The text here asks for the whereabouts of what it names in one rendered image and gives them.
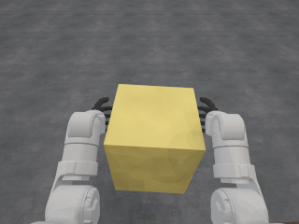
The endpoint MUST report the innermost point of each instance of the right robot forearm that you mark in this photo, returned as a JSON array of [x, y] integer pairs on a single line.
[[231, 153]]

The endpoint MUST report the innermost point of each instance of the left robot upper arm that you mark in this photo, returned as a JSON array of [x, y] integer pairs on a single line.
[[73, 204]]

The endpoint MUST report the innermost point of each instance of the robot left hand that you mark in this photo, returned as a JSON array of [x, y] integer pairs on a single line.
[[103, 108]]

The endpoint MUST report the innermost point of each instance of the carton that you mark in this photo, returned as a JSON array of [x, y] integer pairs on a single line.
[[154, 140]]

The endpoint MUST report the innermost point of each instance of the robot right hand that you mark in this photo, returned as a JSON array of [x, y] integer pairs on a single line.
[[211, 107]]

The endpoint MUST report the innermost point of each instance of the left robot forearm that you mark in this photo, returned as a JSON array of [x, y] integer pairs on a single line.
[[80, 149]]

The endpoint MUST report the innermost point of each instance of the right robot upper arm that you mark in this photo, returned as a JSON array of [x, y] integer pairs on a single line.
[[238, 206]]

